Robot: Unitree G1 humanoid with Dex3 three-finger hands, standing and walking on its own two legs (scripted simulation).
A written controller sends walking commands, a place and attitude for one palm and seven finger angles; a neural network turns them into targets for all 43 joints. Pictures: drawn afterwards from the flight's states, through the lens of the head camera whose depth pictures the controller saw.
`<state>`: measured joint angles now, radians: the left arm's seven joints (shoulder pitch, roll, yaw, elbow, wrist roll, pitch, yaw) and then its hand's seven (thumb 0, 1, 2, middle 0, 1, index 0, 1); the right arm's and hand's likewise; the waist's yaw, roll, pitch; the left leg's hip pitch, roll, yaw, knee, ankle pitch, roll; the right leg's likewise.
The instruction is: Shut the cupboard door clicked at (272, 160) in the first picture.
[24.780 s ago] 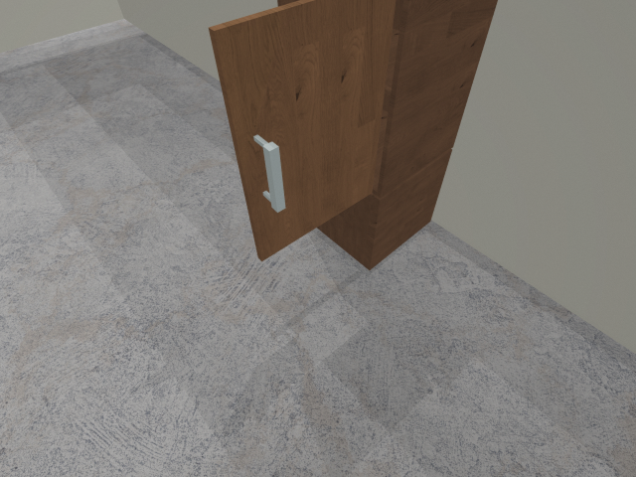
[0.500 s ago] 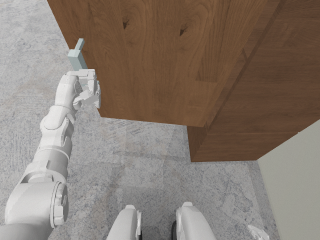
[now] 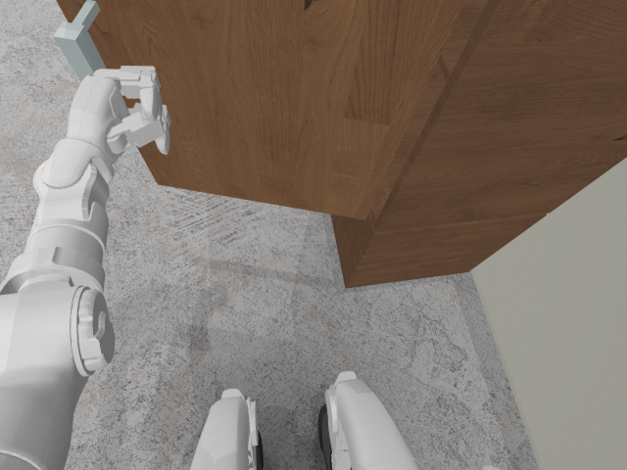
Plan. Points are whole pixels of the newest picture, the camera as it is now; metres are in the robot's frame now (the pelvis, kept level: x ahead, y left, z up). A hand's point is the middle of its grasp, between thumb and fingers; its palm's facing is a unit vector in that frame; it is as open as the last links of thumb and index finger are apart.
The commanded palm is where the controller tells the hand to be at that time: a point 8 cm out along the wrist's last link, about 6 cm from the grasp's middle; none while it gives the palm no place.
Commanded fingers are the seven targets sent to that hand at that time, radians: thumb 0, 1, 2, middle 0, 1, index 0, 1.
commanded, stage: push the door shut along its arc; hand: left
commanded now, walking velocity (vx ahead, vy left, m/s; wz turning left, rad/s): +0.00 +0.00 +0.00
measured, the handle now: (110, 80) +0.59 +0.20 +0.07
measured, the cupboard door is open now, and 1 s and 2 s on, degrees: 72 63 60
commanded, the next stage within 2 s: pull the fist back off the door in 0.86 s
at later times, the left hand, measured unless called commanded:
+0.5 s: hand (184, 88) +0.56 +0.11 +0.08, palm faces -0.36 -0.93 -0.03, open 2.9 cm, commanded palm +0.57 +0.15 +0.08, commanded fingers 0.00 0.90 0.90 -1.30 -1.50 -1.30 -1.50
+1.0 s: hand (207, 68) +0.59 +0.08 +0.09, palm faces -0.40 -0.92 -0.01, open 3.5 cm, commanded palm +0.61 +0.09 +0.08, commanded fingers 0.00 0.90 0.90 -1.30 -1.50 -1.30 -1.50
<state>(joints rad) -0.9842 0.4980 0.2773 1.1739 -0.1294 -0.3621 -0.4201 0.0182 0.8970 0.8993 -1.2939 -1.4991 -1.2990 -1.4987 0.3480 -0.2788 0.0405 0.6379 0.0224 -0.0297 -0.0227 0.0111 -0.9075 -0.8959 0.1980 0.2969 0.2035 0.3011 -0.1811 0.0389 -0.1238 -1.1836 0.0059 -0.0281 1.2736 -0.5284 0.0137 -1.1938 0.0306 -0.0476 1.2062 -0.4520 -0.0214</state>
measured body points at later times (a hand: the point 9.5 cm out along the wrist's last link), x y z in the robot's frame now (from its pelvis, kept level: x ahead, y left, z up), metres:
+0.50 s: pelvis +0.00 +0.00 -0.02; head +0.18 +0.01 +0.40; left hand +0.58 +0.16 +0.09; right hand +0.00 -0.27 -0.12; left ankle +0.03 +0.11 -0.62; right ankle +0.06 -0.11 -0.62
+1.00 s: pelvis +0.00 +0.00 -0.03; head +0.19 +0.03 +0.38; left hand +0.61 +0.13 +0.09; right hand -0.03 -0.27 -0.12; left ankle +0.03 +0.11 -0.62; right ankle +0.06 -0.11 -0.62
